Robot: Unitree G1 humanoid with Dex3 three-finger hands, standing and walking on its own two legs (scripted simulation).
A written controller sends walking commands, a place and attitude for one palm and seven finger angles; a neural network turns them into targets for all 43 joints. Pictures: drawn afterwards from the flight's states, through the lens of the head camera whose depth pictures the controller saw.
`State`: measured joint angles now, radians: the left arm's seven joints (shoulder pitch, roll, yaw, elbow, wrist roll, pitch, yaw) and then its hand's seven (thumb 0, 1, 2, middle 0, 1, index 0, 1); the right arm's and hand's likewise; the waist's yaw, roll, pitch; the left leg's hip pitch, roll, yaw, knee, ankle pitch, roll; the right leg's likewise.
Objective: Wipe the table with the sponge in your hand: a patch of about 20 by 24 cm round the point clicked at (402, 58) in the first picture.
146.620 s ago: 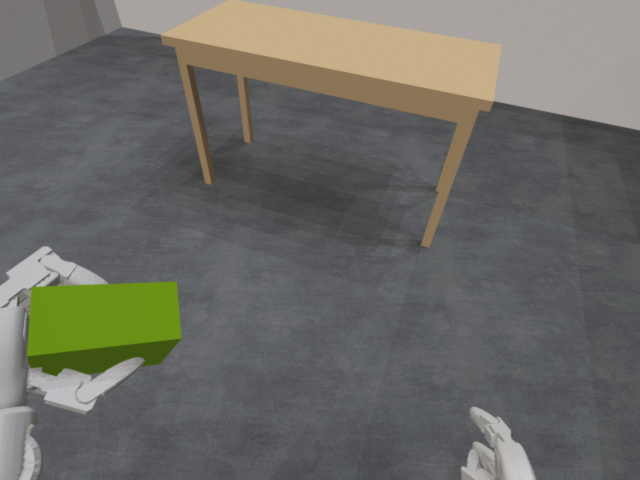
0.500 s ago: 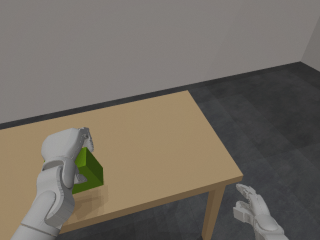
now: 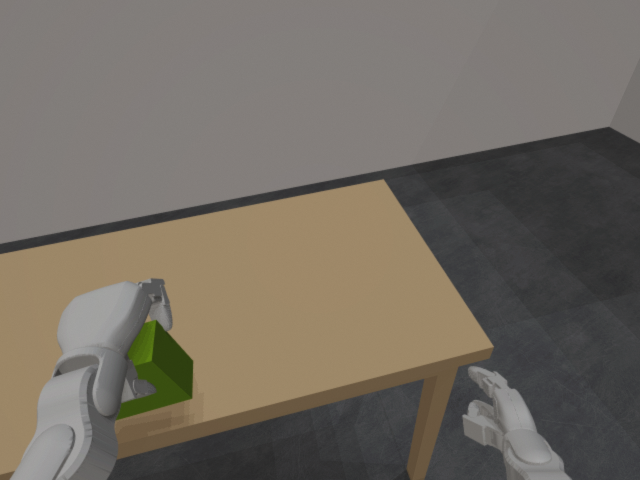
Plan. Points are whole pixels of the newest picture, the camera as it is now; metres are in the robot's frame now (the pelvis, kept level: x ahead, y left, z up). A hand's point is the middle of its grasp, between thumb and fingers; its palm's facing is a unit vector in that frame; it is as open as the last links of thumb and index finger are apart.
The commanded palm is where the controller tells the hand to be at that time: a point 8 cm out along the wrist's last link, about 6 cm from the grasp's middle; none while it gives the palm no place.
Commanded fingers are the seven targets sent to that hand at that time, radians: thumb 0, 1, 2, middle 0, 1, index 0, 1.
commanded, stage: bring the sponge back beside the body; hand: left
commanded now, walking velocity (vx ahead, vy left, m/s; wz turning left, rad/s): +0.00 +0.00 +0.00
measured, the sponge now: (140, 378) +0.20 +0.28 +0.04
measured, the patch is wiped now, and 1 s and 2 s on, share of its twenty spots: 1.00 1.00 1.00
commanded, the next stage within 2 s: step back with the hand held close in 0.66 s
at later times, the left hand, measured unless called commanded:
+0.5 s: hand (97, 369) +0.17 +0.29 +0.11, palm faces +0.05 -0.11 -0.99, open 9.7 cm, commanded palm +0.14 +0.29 +0.18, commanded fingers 0.00 0.10 1.30 -1.20 -1.60 -1.20 -1.60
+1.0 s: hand (138, 336) +0.21 +0.24 +0.13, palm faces +0.27 -0.89 -0.37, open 9.7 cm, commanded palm +0.15 +0.29 +0.17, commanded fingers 0.00 0.10 1.30 -1.20 -1.60 -1.20 -1.60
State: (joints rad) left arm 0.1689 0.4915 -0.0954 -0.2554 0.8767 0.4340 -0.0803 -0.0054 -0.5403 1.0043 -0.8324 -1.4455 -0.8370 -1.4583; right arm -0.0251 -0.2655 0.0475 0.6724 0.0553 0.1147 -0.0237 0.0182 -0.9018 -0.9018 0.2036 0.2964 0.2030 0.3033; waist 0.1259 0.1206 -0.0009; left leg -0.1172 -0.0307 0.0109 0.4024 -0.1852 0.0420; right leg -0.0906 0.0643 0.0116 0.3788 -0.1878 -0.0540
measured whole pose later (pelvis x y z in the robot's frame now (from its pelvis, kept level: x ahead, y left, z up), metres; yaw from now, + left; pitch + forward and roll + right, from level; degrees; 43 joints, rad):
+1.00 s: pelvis -0.01 +0.01 -0.01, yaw +0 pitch -1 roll -2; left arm 0.41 0.41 0.24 -0.50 -0.05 0.01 0.06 -0.01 -0.55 0.97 -0.85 -1.47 -0.86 -1.47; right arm 0.17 -0.22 0.07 0.53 0.02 0.00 -0.07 0.02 -0.90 -0.90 0.21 0.30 0.21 0.30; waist 0.04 -0.01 0.00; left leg -0.30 -0.03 -0.02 0.56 -0.23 0.05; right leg -0.24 0.08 0.00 0.47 -0.21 -0.04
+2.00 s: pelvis -0.10 +0.02 -0.02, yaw -1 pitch +3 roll -3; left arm 0.54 0.43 0.29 -0.64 -0.06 -0.14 0.10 -0.01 -0.56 0.98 -0.86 -1.48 -0.86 -1.49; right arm 0.23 -0.20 0.00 0.60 0.02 -0.01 -0.07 0.02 -0.90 -0.90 0.21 0.30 0.21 0.30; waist -0.03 -0.02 -0.07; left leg -0.48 -0.01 -0.04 0.86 -0.36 0.00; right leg -0.29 0.07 0.03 0.53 -0.29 0.00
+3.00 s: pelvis -0.44 +0.01 -0.03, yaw +4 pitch -3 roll +0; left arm 0.35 0.39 0.33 -0.42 -0.04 -0.12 0.09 -0.01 -0.56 0.98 -0.86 -1.48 -0.87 -1.49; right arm 0.33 -0.21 0.00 0.65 0.04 -0.14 -0.05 0.02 -0.90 -0.90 0.20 0.30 0.20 0.30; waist -0.02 0.02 -0.07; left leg -0.27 0.06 -0.02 0.80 -0.47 0.02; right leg -0.38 0.00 -0.09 0.69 -0.27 -0.03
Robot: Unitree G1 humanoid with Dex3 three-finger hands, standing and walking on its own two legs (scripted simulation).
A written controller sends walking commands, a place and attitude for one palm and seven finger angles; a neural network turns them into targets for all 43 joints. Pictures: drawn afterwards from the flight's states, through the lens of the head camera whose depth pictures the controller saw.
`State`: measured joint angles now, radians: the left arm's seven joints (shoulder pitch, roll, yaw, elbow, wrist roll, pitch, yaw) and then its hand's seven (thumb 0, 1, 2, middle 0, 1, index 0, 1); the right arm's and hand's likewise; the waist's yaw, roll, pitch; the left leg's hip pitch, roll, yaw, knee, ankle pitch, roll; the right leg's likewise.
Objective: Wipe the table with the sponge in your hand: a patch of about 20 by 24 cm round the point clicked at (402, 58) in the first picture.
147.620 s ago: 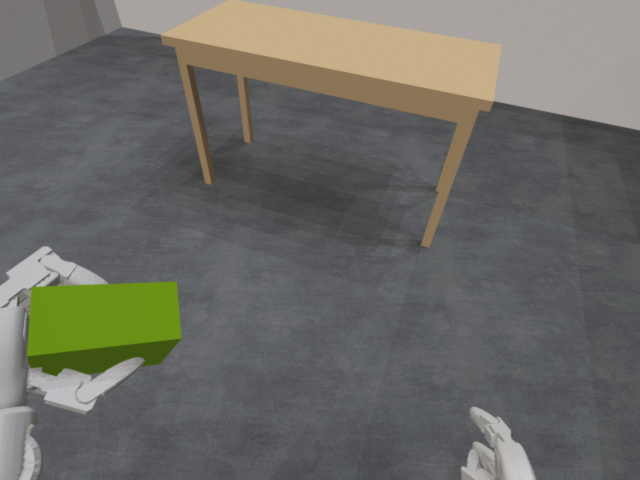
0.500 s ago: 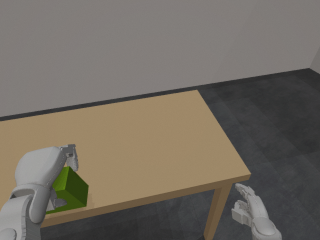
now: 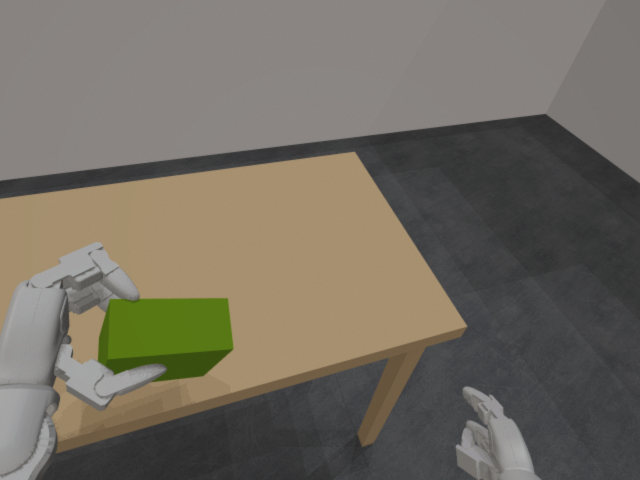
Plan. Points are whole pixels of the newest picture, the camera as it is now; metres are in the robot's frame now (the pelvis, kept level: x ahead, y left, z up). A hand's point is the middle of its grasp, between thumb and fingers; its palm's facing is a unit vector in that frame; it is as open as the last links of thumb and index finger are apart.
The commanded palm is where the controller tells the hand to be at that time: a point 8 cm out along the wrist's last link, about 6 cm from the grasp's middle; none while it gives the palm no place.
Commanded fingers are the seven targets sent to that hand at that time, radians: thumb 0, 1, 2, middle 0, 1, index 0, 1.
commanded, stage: step back with the hand held close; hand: left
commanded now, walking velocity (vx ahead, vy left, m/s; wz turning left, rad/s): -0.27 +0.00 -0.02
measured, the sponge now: (180, 341) +0.23 +0.18 +0.09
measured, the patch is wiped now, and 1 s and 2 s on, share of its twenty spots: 1.00 1.00 1.00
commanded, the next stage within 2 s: stop stepping back and stand still in 1.24 s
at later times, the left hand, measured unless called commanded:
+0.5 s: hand (77, 343) +0.19 +0.25 +0.16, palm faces +0.32 -0.87 -0.37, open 9.7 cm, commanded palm +0.14 +0.30 +0.18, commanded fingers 0.00 0.10 1.30 -1.20 -1.60 -1.20 -1.60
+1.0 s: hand (62, 424) +0.12 +0.22 +0.17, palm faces +0.22 -0.90 -0.37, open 9.7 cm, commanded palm +0.07 +0.28 +0.18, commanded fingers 0.00 0.10 1.30 -1.20 -1.60 -1.20 -1.60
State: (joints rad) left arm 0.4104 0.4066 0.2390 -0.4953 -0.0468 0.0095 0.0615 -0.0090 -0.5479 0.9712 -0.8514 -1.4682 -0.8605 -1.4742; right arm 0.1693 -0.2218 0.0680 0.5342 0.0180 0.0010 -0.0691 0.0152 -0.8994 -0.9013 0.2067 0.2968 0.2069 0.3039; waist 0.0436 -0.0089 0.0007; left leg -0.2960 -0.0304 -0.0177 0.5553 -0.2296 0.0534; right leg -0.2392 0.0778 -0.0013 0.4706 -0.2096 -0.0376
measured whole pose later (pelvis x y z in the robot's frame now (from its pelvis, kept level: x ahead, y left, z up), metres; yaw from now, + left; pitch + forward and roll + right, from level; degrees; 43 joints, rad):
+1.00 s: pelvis -0.09 +0.01 -0.01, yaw -2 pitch +3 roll -3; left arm 0.54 0.43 0.29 -0.64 -0.06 -0.14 0.10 -0.01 -0.56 0.98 -0.86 -1.48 -0.86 -1.49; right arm 0.23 -0.20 0.00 0.60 0.02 -0.01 -0.07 0.02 -0.90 -0.90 0.21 0.30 0.21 0.30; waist -0.03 -0.02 -0.07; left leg -0.48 -0.01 -0.04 0.86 -0.36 0.00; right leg -0.29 0.07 0.03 0.53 -0.29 0.00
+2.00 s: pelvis -0.43 +0.00 -0.02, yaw +3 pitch -3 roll +0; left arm 0.35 0.39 0.33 -0.42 -0.04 -0.12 0.09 -0.01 -0.56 0.98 -0.86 -1.48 -0.87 -1.49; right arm 0.33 -0.21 0.00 0.65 0.04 -0.14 -0.05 0.02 -0.90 -0.90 0.20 0.30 0.20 0.30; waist -0.02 0.02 -0.07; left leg -0.27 0.06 -0.02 0.80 -0.47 0.02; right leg -0.38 0.00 -0.09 0.69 -0.27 -0.03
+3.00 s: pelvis -0.55 -0.01 -0.01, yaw +1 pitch -2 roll -3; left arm 0.49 0.37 0.32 -0.52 -0.06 -0.10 0.13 -0.01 -0.56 0.98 -0.86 -1.49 -0.86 -1.49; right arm 0.23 -0.19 0.01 0.63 0.02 -0.10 -0.05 0.02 -0.90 -0.90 0.20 0.30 0.20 0.30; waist -0.03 0.04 -0.03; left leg -0.37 0.02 -0.04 0.76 -0.34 0.01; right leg -0.28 0.02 -0.07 0.56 -0.25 -0.01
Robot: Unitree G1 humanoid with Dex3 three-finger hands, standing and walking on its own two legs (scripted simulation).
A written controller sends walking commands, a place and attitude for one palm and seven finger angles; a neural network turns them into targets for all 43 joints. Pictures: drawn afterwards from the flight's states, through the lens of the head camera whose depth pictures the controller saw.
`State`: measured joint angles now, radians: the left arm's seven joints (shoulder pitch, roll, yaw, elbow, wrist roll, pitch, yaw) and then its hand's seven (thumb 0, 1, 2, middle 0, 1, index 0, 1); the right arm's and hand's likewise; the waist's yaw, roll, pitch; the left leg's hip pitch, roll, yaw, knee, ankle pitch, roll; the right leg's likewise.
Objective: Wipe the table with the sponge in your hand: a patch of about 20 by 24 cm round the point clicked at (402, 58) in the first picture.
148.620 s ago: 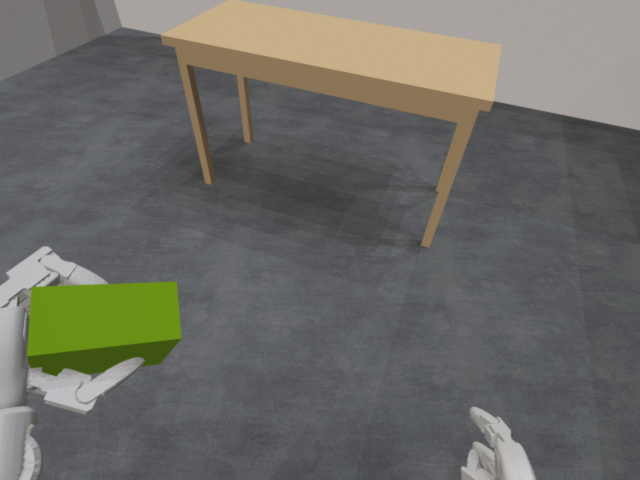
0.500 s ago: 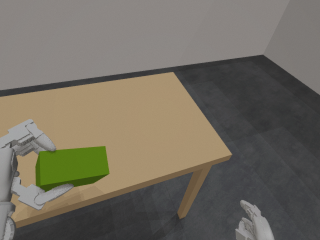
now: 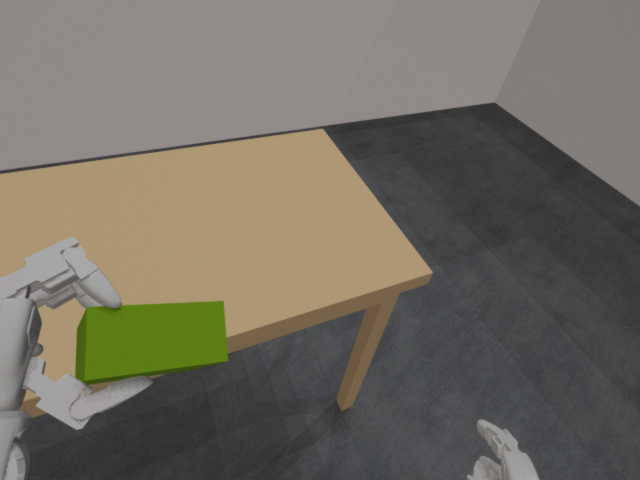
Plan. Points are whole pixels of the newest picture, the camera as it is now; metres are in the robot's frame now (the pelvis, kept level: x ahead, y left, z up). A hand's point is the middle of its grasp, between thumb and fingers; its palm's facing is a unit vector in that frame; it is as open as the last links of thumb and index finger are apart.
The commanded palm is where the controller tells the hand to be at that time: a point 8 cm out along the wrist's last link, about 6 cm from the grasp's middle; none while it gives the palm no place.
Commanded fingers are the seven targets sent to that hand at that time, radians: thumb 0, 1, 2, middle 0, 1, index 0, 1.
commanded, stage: step back with the hand held close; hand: left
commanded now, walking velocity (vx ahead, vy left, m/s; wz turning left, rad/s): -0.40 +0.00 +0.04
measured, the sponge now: (168, 342) +0.22 +0.17 +0.12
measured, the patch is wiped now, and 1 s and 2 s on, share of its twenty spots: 1.00 1.00 1.00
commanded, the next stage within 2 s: stop stepping back and stand still in 0.24 s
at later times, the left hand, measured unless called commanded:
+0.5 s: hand out of the picture +0.03 +0.23 +0.17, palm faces +0.40 -0.82 -0.40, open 9.7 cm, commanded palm -0.02 +0.26 +0.19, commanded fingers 0.00 0.10 1.30 -1.20 -1.60 -1.20 -1.60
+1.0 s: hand out of the picture -0.14 +0.23 +0.18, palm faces +0.45 -0.81 -0.37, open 9.7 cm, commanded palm -0.20 +0.27 +0.19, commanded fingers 0.00 0.10 1.30 -1.20 -1.60 -1.20 -1.60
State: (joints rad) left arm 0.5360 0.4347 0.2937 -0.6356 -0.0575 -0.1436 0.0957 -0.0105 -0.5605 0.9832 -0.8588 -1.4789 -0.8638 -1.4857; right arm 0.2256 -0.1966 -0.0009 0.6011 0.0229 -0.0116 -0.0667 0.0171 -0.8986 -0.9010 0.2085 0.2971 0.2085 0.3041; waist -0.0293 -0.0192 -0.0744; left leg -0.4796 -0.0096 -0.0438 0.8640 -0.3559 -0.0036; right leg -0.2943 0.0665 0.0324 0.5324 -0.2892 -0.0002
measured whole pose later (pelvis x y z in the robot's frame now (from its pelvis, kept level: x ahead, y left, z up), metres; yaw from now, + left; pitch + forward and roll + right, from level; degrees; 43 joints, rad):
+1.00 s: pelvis -0.34 -0.02 -0.02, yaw +5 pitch -3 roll +0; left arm 0.35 0.39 0.33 -0.42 -0.04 -0.12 0.09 -0.01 -0.56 0.98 -0.86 -1.48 -0.87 -1.49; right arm 0.33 -0.21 0.00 0.65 0.04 -0.14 -0.05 0.02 -0.90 -0.90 0.20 0.30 0.20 0.30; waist -0.02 0.02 -0.07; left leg -0.27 0.06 -0.02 0.80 -0.47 0.02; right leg -0.38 0.00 -0.09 0.69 -0.27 -0.03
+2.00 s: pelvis -0.45 -0.03 +0.00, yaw +2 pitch -2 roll -3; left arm 0.49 0.37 0.32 -0.52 -0.06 -0.10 0.13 -0.01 -0.56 0.98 -0.86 -1.49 -0.86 -1.49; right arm 0.23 -0.19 0.01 0.63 0.02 -0.10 -0.05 0.02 -0.90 -0.90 0.20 0.30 0.20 0.30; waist -0.03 0.04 -0.03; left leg -0.37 0.02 -0.04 0.76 -0.34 0.01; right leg -0.28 0.02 -0.07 0.56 -0.25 -0.01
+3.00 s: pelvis -0.44 -0.01 +0.01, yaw +2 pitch -1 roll -2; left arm 0.48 0.35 0.28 -0.43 -0.05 -0.08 0.16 -0.01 -0.56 0.98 -0.86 -1.49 -0.86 -1.49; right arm 0.21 -0.21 0.02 0.62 0.01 -0.06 -0.08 0.02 -0.90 -0.90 0.21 0.30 0.21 0.30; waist 0.00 0.03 -0.03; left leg -0.24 0.01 0.00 0.48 -0.22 0.02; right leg -0.20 -0.01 -0.04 0.39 -0.17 0.02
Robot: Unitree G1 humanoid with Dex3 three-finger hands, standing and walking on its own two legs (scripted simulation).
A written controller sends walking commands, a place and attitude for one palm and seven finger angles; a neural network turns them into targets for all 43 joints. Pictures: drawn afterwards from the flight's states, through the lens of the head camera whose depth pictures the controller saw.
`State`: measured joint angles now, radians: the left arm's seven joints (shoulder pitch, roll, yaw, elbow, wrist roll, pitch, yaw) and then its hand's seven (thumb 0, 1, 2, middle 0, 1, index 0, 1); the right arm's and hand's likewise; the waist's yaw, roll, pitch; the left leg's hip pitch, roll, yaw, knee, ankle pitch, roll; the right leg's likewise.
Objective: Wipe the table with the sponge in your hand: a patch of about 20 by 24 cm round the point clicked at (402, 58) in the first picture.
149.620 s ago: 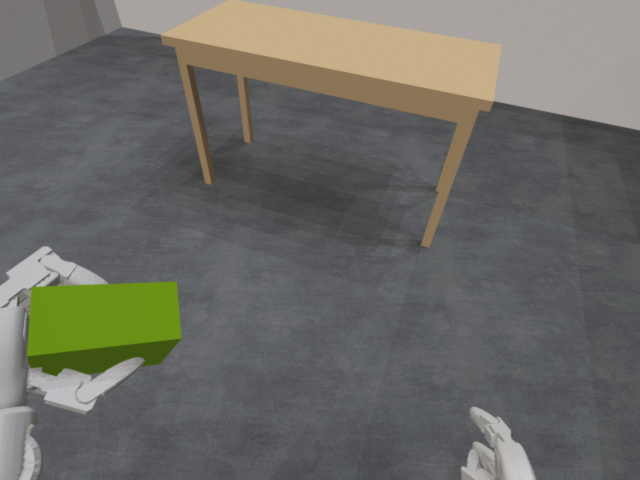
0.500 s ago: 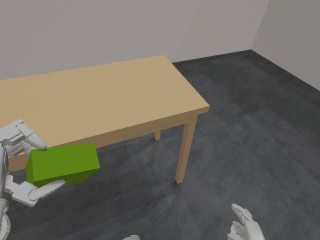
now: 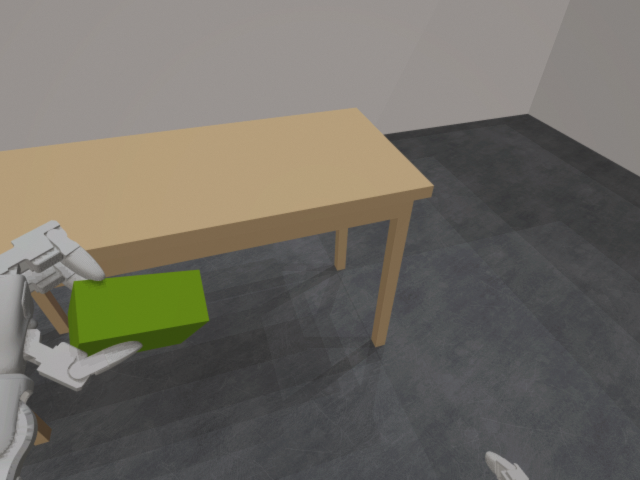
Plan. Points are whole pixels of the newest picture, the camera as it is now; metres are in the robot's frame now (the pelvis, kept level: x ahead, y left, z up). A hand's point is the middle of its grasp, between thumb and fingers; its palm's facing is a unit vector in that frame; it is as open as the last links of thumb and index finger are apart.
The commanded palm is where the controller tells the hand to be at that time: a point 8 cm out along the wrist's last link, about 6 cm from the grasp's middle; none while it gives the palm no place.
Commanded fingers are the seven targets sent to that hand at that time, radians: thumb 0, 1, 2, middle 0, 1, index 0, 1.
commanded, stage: stop stepping back and stand still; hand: left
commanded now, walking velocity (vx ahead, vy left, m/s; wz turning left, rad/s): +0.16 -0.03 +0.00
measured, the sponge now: (153, 314) +0.25 +0.19 +0.15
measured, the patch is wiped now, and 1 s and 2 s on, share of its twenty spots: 1.00 1.00 1.00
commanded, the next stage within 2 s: stand and wait in 0.84 s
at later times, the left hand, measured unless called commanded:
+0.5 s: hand (22, 396) +0.13 +0.23 +0.20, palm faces +0.31 -0.89 -0.35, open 9.7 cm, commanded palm +0.08 +0.27 +0.21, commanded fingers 0.00 0.10 1.30 -1.20 -1.60 -1.20 -1.60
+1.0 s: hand (16, 442) +0.10 +0.23 +0.19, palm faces +0.32 -0.87 -0.37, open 9.7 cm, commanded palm +0.06 +0.28 +0.21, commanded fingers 0.00 0.10 1.30 -1.20 -1.60 -1.20 -1.60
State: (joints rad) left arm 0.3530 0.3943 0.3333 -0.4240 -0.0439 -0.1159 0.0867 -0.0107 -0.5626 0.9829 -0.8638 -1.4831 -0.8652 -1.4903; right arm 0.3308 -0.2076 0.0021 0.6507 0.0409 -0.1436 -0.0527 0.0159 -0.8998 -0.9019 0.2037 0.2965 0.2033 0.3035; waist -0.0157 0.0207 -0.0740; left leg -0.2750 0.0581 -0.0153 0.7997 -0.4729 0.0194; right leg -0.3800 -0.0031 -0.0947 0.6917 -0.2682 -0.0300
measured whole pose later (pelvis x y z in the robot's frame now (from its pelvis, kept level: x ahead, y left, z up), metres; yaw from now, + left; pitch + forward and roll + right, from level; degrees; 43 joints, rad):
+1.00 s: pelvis -0.12 +0.00 +0.02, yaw -2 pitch -2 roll -3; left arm 0.49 0.37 0.32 -0.52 -0.06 -0.10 0.13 -0.01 -0.56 0.98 -0.86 -1.49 -0.86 -1.49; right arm 0.23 -0.19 0.01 0.63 0.02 -0.10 -0.05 0.02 -0.90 -0.90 0.20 0.30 0.20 0.30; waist -0.03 0.04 -0.03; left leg -0.37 0.02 -0.04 0.76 -0.34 0.01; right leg -0.28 0.02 -0.07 0.56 -0.25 -0.01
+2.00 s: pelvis -0.11 +0.02 +0.03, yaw -3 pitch -1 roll -2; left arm 0.48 0.35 0.28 -0.43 -0.05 -0.08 0.16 -0.01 -0.56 0.98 -0.86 -1.49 -0.86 -1.49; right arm 0.21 -0.21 0.02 0.62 0.01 -0.06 -0.08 0.02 -0.90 -0.90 0.21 0.30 0.21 0.30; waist 0.00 0.03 -0.03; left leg -0.24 0.01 0.00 0.48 -0.22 0.02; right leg -0.20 -0.01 -0.04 0.39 -0.17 0.02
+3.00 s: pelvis -0.10 +0.02 +0.03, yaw -3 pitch -1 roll -1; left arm 0.48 0.35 0.28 -0.44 -0.06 -0.09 0.15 -0.01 -0.56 0.98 -0.87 -1.49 -0.86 -1.50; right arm 0.19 -0.21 0.02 0.61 0.01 -0.06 -0.08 0.02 -0.90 -0.90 0.21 0.30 0.21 0.30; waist 0.01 0.02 -0.03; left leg -0.22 0.00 0.01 0.47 -0.23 0.03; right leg -0.18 -0.02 -0.03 0.39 -0.19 0.03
